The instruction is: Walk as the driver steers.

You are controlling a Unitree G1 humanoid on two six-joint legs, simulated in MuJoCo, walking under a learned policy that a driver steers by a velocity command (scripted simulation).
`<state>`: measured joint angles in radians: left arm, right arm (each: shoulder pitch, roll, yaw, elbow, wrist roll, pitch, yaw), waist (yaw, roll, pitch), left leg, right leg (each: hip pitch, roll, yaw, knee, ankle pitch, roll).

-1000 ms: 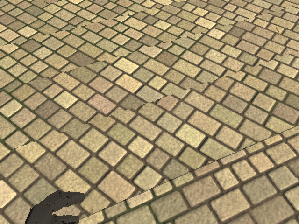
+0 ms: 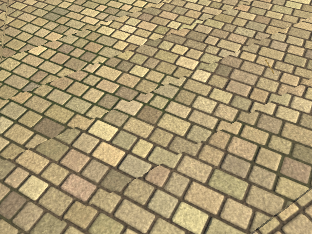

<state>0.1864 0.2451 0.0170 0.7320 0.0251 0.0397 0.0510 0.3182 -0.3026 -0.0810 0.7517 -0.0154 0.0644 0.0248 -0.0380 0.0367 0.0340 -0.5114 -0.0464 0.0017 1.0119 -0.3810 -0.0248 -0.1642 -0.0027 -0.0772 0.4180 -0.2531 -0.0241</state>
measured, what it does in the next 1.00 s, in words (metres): steps on the spot: left foot, then right foot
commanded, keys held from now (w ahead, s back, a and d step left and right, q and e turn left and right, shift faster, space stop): q+shift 0.30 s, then shift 0.14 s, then e+shift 0.56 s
